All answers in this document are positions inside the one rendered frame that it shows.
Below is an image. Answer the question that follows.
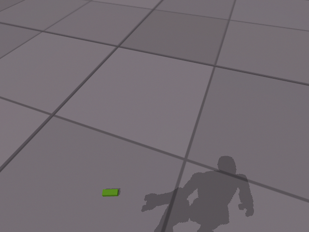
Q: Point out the small box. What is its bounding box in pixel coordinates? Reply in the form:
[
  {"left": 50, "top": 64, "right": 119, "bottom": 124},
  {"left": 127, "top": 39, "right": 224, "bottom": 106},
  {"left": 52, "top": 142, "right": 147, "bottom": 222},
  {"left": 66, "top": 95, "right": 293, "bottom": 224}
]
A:
[{"left": 102, "top": 189, "right": 119, "bottom": 197}]

